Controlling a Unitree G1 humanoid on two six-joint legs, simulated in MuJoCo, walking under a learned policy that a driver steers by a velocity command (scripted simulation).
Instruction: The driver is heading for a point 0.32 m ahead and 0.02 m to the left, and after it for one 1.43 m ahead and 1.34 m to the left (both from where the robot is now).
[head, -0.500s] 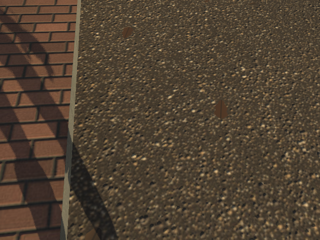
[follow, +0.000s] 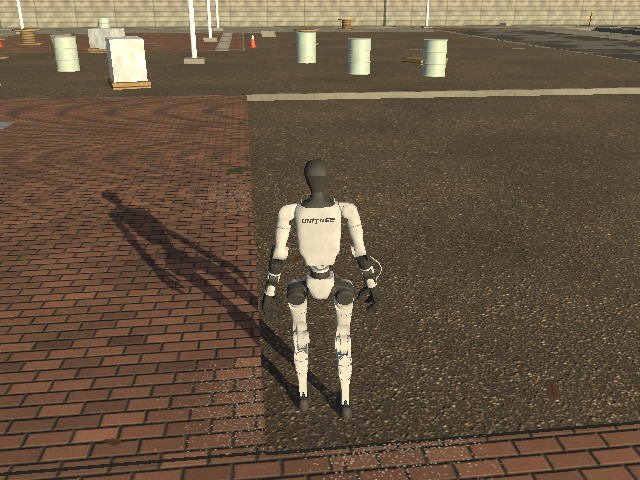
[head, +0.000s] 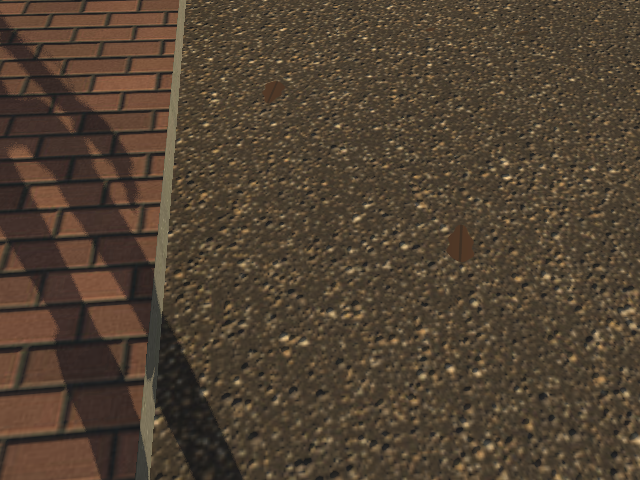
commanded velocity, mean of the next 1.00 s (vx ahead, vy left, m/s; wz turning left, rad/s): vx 0.02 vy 0.00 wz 0.00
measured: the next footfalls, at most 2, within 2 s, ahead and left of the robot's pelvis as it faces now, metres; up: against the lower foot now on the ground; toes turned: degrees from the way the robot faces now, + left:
right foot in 0.24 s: +0.06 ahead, -0.12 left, +0.00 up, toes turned +1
right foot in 1.60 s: +0.17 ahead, -0.14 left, +0.00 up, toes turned -2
